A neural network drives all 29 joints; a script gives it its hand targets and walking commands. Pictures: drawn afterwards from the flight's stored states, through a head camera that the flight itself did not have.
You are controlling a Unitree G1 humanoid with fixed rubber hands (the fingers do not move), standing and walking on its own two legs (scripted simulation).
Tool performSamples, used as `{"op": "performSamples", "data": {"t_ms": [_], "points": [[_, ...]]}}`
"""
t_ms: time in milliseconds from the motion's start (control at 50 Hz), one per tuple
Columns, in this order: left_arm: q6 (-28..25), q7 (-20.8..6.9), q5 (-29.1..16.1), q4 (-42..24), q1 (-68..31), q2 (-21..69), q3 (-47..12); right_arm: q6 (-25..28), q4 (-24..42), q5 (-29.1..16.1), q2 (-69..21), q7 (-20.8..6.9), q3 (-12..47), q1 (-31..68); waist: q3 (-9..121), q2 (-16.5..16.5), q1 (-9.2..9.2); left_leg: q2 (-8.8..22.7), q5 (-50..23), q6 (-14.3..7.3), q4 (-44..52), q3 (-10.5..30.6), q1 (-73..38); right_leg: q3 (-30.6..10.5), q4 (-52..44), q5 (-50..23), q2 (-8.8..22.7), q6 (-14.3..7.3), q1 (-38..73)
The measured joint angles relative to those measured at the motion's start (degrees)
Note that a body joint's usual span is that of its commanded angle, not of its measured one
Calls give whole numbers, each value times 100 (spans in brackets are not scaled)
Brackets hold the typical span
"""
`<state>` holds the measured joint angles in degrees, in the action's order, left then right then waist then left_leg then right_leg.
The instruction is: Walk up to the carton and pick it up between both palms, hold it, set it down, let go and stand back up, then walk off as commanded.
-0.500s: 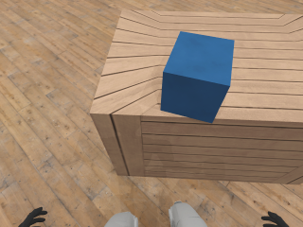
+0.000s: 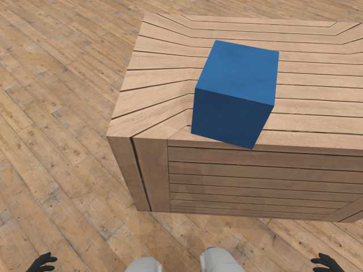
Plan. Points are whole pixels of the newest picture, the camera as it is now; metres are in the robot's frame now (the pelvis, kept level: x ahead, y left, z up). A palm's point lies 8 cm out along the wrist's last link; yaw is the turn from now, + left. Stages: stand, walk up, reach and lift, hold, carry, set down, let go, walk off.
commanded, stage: walk up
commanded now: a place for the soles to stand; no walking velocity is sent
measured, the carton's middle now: (233, 93) +0.57 -0.14 +0.04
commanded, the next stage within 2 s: none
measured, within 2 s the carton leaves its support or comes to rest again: neither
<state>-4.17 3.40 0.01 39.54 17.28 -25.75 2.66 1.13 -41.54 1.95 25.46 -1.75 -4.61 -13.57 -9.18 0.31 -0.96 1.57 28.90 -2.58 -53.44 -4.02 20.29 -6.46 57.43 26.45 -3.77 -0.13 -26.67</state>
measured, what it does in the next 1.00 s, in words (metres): steps on the spot: right foot, then right foot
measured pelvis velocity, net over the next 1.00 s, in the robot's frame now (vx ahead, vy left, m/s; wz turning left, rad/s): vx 0.01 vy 0.00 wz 0.00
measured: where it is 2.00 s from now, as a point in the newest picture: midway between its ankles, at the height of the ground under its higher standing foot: outside the picture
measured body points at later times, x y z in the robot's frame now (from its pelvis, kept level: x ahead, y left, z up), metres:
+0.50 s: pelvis +0.01 +0.01 +0.01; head +0.05 +0.02 +0.45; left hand +0.11 +0.34 -0.09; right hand +0.11 -0.33 -0.08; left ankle +0.01 +0.09 -0.69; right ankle +0.05 -0.14 -0.66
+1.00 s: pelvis +0.01 +0.00 +0.00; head +0.04 +0.01 +0.45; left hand +0.12 +0.33 -0.08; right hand +0.12 -0.33 -0.08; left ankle +0.02 +0.09 -0.69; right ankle +0.05 -0.15 -0.66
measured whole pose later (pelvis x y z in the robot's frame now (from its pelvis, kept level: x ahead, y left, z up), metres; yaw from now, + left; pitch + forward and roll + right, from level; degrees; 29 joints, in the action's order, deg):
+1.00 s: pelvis +0.01 +0.00 +0.00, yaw +0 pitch -5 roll -2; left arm -4.4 3.8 0.0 39.6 16.6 -25.7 2.7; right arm 1.0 -41.5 1.9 25.4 -1.6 -4.7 -13.4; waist -8.4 0.7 -1.0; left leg 2.2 27.5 -2.8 -52.4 -4.3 20.2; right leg -6.3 60.8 25.5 -4.1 0.0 -26.9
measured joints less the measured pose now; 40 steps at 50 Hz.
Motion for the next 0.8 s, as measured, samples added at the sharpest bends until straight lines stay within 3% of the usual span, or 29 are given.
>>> {"op": "performSamples", "data": {"t_ms": [60,100,160,260,340,440,540,580,720,760,800], "points": [[-6,-7,0,1,2,3,0,-41,-2,0,-3,1,-7,13,-2,-39,-2,20,16,65,-13,3,-2,9,-678,-425,-11,8,165],[-58,27,0,3,58,2,4,-109,-3,0,-14,1,-10,60,-2,6,1,75,-18,68,-189,0,8,43,-669,-531,-52,10,208],[-65,54,0,4,220,1,3,-201,-1,0,5,3,-14,197,17,40,0,14,556,68,-567,1,17,18,-729,-491,-33,10,331],[-65,70,0,1,276,2,3,-197,0,0,147,-5,-152,351,40,253,-4,15,664,68,-405,7,20,21,-801,-515,-33,10,303],[-42,80,0,4,145,3,4,-85,-2,0,101,-11,-187,138,3,217,-6,-74,-61,8,82,-10,-36,-6,-370,-309,-17,10,167],[-42,98,0,3,115,0,2,-18,1,0,-5,11,-65,-115,68,78,-3,-91,-88,-63,198,-11,-69,-11,360,-90,-17,10,-69],[-41,54,0,0,84,-3,3,-11,0,0,-63,19,-22,-116,71,-68,1,-69,-61,-53,204,-23,-67,-9,-313,-84,-6,10,43],[-48,53,0,1,83,0,2,-63,-3,0,-58,19,-25,-104,68,-75,-2,-63,-22,-20,142,-20,-70,14,-871,-596,-11,12,185],[-70,97,0,2,159,0,3,-240,0,0,-28,19,-35,240,65,107,-2,-3,616,-18,-459,-16,5,31,-736,-539,-53,12,342],[-70,98,0,1,104,1,3,-215,2,0,10,19,-82,317,72,187,-5,-2,557,-18,-308,-13,7,33,-721,-560,-54,12,270],[-56,88,0,2,-8,2,3,-169,0,0,20,19,-118,303,25,209,-4,-20,21,-18,-31,-23,-4,28,-666,-565,-34,12,200]]}}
